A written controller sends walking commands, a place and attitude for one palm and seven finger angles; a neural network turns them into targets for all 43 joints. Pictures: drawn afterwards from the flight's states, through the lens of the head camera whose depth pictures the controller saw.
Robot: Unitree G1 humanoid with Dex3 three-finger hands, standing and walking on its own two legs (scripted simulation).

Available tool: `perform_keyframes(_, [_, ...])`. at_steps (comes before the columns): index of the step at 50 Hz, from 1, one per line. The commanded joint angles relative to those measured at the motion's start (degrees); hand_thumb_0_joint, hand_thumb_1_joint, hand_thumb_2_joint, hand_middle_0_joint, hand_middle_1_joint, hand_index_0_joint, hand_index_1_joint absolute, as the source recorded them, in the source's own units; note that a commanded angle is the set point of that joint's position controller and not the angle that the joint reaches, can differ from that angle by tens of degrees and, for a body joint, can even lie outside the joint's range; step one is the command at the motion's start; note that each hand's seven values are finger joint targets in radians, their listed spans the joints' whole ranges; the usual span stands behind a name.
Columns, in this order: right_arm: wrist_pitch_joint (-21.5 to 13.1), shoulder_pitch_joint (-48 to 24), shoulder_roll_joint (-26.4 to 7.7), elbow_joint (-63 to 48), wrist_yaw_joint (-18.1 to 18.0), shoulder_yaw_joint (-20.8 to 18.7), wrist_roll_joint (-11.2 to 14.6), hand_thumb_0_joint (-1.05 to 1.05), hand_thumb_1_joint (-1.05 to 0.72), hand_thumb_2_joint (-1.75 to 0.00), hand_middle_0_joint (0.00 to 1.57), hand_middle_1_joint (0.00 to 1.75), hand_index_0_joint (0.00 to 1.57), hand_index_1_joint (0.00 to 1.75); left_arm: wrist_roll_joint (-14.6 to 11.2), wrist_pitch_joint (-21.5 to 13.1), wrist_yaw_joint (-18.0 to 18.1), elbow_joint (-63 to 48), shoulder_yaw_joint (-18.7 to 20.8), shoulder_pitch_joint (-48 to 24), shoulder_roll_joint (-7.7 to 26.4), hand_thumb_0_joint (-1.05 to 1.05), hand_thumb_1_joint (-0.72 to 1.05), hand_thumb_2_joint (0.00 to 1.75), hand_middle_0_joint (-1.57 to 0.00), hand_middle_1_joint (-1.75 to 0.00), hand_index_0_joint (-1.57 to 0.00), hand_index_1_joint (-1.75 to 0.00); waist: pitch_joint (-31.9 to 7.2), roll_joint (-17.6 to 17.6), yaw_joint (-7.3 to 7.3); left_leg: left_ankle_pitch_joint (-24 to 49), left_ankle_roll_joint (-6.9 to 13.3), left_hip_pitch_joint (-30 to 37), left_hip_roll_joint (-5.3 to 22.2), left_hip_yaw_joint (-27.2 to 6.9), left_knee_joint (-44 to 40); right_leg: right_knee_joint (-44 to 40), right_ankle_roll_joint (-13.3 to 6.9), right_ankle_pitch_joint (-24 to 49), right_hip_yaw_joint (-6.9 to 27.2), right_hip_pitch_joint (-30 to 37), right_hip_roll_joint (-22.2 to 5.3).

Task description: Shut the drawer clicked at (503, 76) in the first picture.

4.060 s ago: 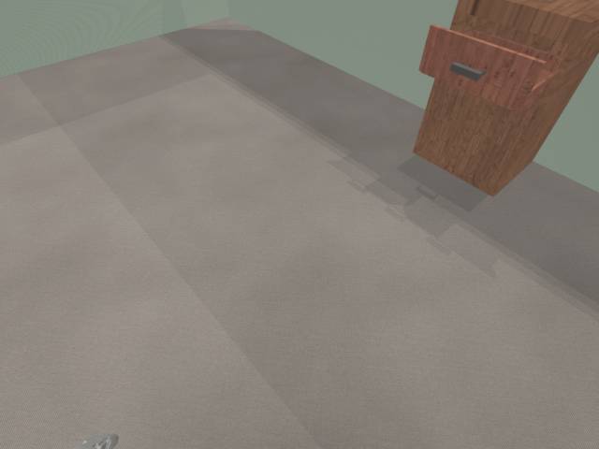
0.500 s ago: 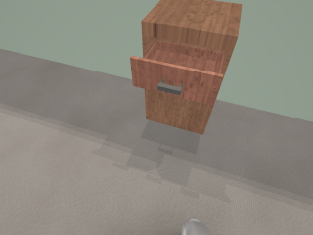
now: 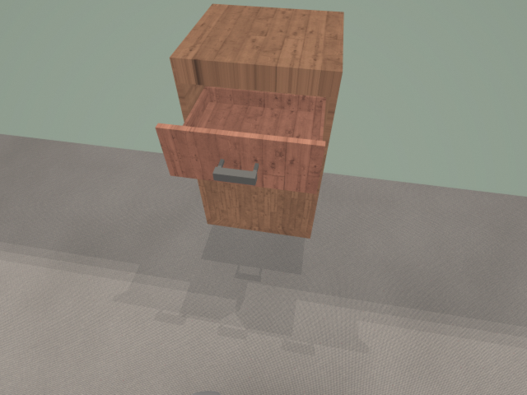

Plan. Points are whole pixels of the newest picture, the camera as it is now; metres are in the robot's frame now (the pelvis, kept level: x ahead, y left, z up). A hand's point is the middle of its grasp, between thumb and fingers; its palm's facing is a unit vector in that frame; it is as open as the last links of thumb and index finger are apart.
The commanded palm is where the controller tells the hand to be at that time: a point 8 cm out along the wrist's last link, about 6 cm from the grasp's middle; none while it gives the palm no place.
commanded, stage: turn to face it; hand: left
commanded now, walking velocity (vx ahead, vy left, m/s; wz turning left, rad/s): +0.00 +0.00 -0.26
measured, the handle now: (237, 170) +0.67 +0.12 -0.13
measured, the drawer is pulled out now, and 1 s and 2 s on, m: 0.22 0.22 0.22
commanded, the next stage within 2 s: take the last steps up to it in 0.04 s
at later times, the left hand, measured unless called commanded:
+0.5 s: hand out of the picture +0.11 +0.18 -0.17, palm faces -0.16 -0.97 -0.16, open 7.4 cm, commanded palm none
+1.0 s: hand out of the picture +0.15 +0.13 -0.19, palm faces -0.06 -0.98 -0.17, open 7.3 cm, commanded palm none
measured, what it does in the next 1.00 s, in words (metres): walks ahead: left foot, then right foot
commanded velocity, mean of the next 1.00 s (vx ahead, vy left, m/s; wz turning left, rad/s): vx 0.25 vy -0.02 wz -0.07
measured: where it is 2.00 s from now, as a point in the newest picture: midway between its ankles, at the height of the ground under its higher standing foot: outside the picture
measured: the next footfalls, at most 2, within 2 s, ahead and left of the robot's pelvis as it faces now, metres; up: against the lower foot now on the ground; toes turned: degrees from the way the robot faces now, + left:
left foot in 0.12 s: +0.04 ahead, +0.13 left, +0.00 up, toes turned +2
right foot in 0.60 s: +0.08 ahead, -0.15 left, +0.00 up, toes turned -17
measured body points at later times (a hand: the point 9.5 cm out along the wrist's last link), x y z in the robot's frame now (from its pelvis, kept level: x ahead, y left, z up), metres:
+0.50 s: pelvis +0.04 +0.00 +0.01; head +0.07 +0.02 +0.46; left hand +0.12 +0.24 -0.15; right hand -0.05 -0.21 -0.14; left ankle +0.00 +0.13 -0.74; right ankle +0.01 -0.13 -0.69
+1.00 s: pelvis +0.17 -0.05 -0.01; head +0.19 -0.04 +0.44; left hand +0.16 +0.18 -0.17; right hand +0.23 -0.30 -0.15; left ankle +0.28 +0.04 -0.73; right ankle +0.05 -0.14 -0.74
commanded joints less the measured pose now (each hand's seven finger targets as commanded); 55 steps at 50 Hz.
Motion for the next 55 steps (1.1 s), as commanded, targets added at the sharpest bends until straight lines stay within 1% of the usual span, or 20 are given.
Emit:
perform_keyframes(1, [-1.1, 4.1, -3.6, -2.4, -0.7, -0.8, 0.4, 0.0, -0.9, -0.9, 0.2, 0.3, 0.2, 0.3, -0.1, -0.4, 0.9, -3.6, 2.6, 1.9, 10.9, 0.0, 0.9, 0.9, -0.2, -0.3, -0.2, -0.3, -3.0, -6.9, 0.26, -2.0, 1.3, 4.4, -1.7, 0.3, -9.1, -11.9, -6.1, -3.3, 20.9, 4.1, -16.5])
perform_keyframes(4, [-1.9, 10.2, -3.5, -0.2, -1.2, -0.5, 0.7, 0.0, -0.9, -0.9, 0.2, 0.3, 0.2, 0.3, -0.7, 0.1, 1.0, -3.7, 2.4, 0.3, 10.1, 0.0, 0.9, 0.9, -0.2, -0.3, -0.2, -0.3, -4.0, -5.3, -2.45, 6.8, 2.3, 16.2, -1.9, 1.0, -26.0, -7.6, -2.2, -3.8, 18.4, 0.7, -13.4])
perform_keyframes(6, [-2.2, 8.6, -9.5, -1.5, -1.3, -1.3, -0.2, 0.0, -0.9, -0.9, 0.2, 0.3, 0.2, 0.3, -1.3, 0.4, 0.3, -4.8, 1.4, 1.7, 5.4, 0.0, 0.9, 0.9, -0.2, -0.3, -0.2, -0.3, 0.1, 12.8, -1.44, 2.8, 8.8, 17.7, 14.4, -16.9, -37.7, 6.4, 4.0, -14.4, 7.3, -11.0, -2.8])
perform_keyframes(7, [-2.0, 6.2, -10.7, -2.7, -1.4, -1.4, -0.2, 0.0, -0.9, -0.9, 0.2, 0.3, 0.2, 0.3, -0.6, 0.8, 0.4, -5.1, 1.3, 1.2, 6.2, 0.0, 0.9, 0.9, -0.2, -0.3, -0.2, -0.3, 1.6, 17.9, -1.49, 6.3, 12.6, 12.7, 20.1, -22.5, -40.4, 17.7, 5.6, -21.6, 4.0, -11.7, -1.7])
perform_keyframes(10, [-2.8, 2.7, -8.0, -2.8, -1.9, -0.5, -0.6, 0.0, -0.9, -0.9, 0.2, 0.3, 0.2, 0.3, 0.2, 0.8, -0.8, -2.5, 2.4, 3.2, 6.6, 0.0, 0.9, 0.9, -0.2, -0.3, -0.2, -0.3, 2.8, 5.7, 0.44, 5.0, 11.2, 11.4, 13.5, -11.8, -40.0, 35.3, 6.4, -15.5, 6.0, -12.4, -2.9])
perform_keyframes(20, [-5.2, 18.5, -7.1, 5.5, -1.6, -1.3, -0.8, 0.0, -0.9, -0.9, 0.2, 0.3, 0.2, 0.3, -0.1, -0.7, -1.7, -1.5, 0.3, -4.6, 3.2, 0.0, 0.9, 0.9, -0.2, -0.3, -0.2, -0.3, 1.7, 7.8, -5.43, 25.6, 12.0, 27.3, 14.1, -4.8, -36.8, 24.7, 6.9, -14.3, 1.1, -15.5, -7.5])
perform_keyframes(25, [-4.5, 16.6, -7.8, 6.9, -0.9, -1.9, -1.1, 0.0, -0.9, -0.9, 0.2, 0.3, 0.2, 0.3, -0.4, -1.5, -2.1, -0.4, 0.0, -4.8, 2.2, 0.0, 0.9, 0.9, -0.2, -0.3, -0.2, -0.3, 2.6, 11.1, -4.2, 16.7, 10.5, 20.5, 13.3, -2.3, -35.7, 10.8, 5.6, -15.5, -3.0, -5.0, -6.2])
perform_keyframes(27, [-4.3, 15.5, -7.2, 7.4, -0.7, -1.8, -0.8, 0.0, -0.9, -0.9, 0.2, 0.3, 0.2, 0.3, -0.4, -2.2, -1.8, 1.9, 0.3, 0.3, 2.8, 0.0, 0.9, 0.9, -0.2, -0.3, -0.2, -0.3, 0.7, 8.0, -1.31, 13.9, 7.8, 16.2, 10.8, -0.1, -30.1, 0.8, 4.8, -7.8, -5.2, 6.3, -4.0])
perform_keyframes(28, [-4.6, 14.9, -5.9, 7.5, -0.4, -1.6, -0.3, 0.0, -0.9, -0.9, 0.2, 0.3, 0.2, 0.3, -0.3, -2.7, -1.4, 3.9, 0.8, 5.4, 4.7, 0.0, 0.9, 0.9, -0.2, -0.3, -0.2, -0.3, -1.1, 3.9, 1.41, 12.6, 5.9, 9.5, 8.6, 2.7, -23.5, -2.2, 3.5, -4.8, -2.8, 17.0, -5.8])
perform_keyframes(29, [-5.0, 14.6, -2.7, 6.5, 0.2, -0.7, 0.4, 0.0, -0.9, -0.9, 0.2, 0.3, 0.2, 0.3, 0.0, -3.4, -0.6, 6.4, 1.9, 12.6, 9.9, 0.0, 0.9, 0.9, -0.2, -0.3, -0.2, -0.3, -4.9, -7.9, 4.49, 4.9, 3.4, -3.9, 4.3, 8.6, -9.7, -5.7, -0.7, -9.7, 10.2, 31.4, -17.3])
perform_keyframes(30, [-4.8, 9.5, -1.3, 3.2, 0.3, 0.1, 0.4, 0.0, -0.9, -0.9, 0.2, 0.3, 0.2, 0.3, -0.6, -3.4, 0.0, 7.6, 2.8, 18.5, 15.2, 0.0, 0.9, 0.9, -0.2, -0.3, -0.2, -0.3, -5.1, -17.1, 6.83, -13.5, 2.2, -14.6, -0.4, 7.4, 5.2, -11.2, -5.6, -5.3, 25.8, 33.5, -28.0])
perform_keyframes(31, [-4.3, 6.1, -3.5, 2.5, 0.2, -0.6, 0.1, 0.0, -0.9, -0.9, 0.2, 0.3, 0.2, 0.3, -1.0, -3.6, 0.5, 7.9, 2.6, 18.3, 14.2, 0.0, 0.9, 0.9, -0.2, -0.3, -0.2, -0.3, -2.8, -14.9, 7.15, -11.6, 3.0, -15.7, 1.3, 1.1, 12.1, -13.2, -6.6, -5.2, 26.1, 26.8, -28.4])
perform_keyframes(33, [-4.1, 5.7, -2.7, 3.4, 0.5, -1.3, -0.2, 0.0, -0.9, -0.9, 0.2, 0.3, 0.2, 0.3, -0.7, -3.6, 1.1, 6.4, 1.3, 10.8, 8.5, 0.0, 0.9, 0.9, -0.2, -0.3, -0.2, -0.3, 4.9, -8.3, 3.15, -3.7, 3.1, -16.2, 4.4, -0.5, 15.4, -14.4, -6.3, -7.5, 18.7, 18.2, -25.5])
perform_keyframes(37, [-2.9, 10.6, 0.7, 5.2, 1.2, -1.6, -0.6, 0.0, -0.9, -0.9, 0.2, 0.3, 0.2, 0.3, -0.1, -4.9, 1.2, 4.6, 0.0, 7.0, 4.0, 0.0, 0.9, 0.9, -0.2, -0.3, -0.2, -0.3, 5.9, -6.8, -1.92, 4.2, 1.3, -8.3, 3.5, 2.7, 8.2, -15.1, -3.2, 5.8, 5.0, 9.5, -19.8])
perform_keyframes(46, [-4.1, 1.3, -1.2, 1.1, 2.4, -1.0, -0.1, 0.0, -0.9, -0.9, 0.2, 0.3, 0.2, 0.3, -0.1, -5.1, 1.3, 6.4, 0.2, 9.3, 8.3, 0.0, 0.9, 0.9, -0.2, -0.3, -0.2, -0.3, 6.1, -8.2, -0.99, 8.5, 3.5, -1.1, 0.7, 4.9, -11.6, -10.6, -2.5, 14.4, 3.3, 13.7, -19.3])
perform_keyframes(49, [-4.8, 12.1, -4.3, 4.3, 1.4, -1.6, -0.7, 0.0, -0.9, -0.9, 0.2, 0.3, 0.2, 0.3, -0.6, -4.5, 1.1, 6.5, 0.0, 9.6, 7.7, 0.0, 0.9, 0.9, -0.2, -0.3, -0.2, -0.3, 0.7, -1.3, -6.19, 14.7, 5.2, 19.5, -2.3, 5.8, -21.0, 8.1, 0.2, 19.6, -0.2, 7.8, -14.5])
perform_keyframes(50, [-5.4, 18.5, -9.8, 5.4, 0.6, -2.7, -1.6, 0.0, -0.9, -0.9, 0.2, 0.3, 0.2, 0.3, -1.2, -4.3, 0.8, 5.5, -0.3, 11.5, 5.5, 0.0, 0.9, 0.9, -0.2, -0.3, -0.2, -0.3, -5.4, 8.8, -7.73, 21.1, 9.9, 30.1, 9.2, -8.6, -24.7, 23.3, 3.3, 5.2, -4.2, -1.1, -8.1])
perform_keyframes(51, [-4.8, 21.2, -14.0, 5.8, 0.3, -3.2, -0.9, 0.0, -0.9, -0.9, 0.2, 0.3, 0.2, 0.3, -1.4, -4.5, 0.5, 3.9, -0.6, 12.0, 3.4, 0.0, 0.9, 0.9, -0.2, -0.3, -0.2, -0.3, -7.9, 18.2, -7.15, 24.5, 16.3, 32.5, 20.5, -23.8, -31.9, 39.5, 4.1, -26.2, -3.6, -9.0, -2.6])
perform_keyframes(53, [-4.6, 12.6, -11.4, 3.3, -0.2, -2.7, -0.2, 0.0, -0.9, -0.9, 0.2, 0.3, 0.2, 0.3, -0.8, -3.8, 0.6, 2.9, -0.5, 7.4, 4.0, 0.0, 0.9, 0.9, -0.2, -0.3, -0.2, -0.3, -1.9, 10.2, -5.29, 4.5, 17.0, 20.8, 20.1, -22.3, -37.0, 48.5, 3.4, -23.0, 3.1, -14.5, -7.2])
perform_keyframes(55, [-5.1, 6.8, -6.0, 2.2, -0.4, -1.2, -0.3, 0.0, -0.9, -0.9, 0.2, 0.3, 0.2, 0.3, -0.2, -3.3, -0.1, 3.7, -0.3, 7.4, 3.2, 0.0, 0.9, 0.9, -0.2, -0.3, -0.2, -0.3, 3.8, 6.0, -2.33, 3.1, 13.6, 10.7, 15.2, -13.8, -39.6, 43.8, 4.0, -16.6, 3.8, -11.7, -10.0])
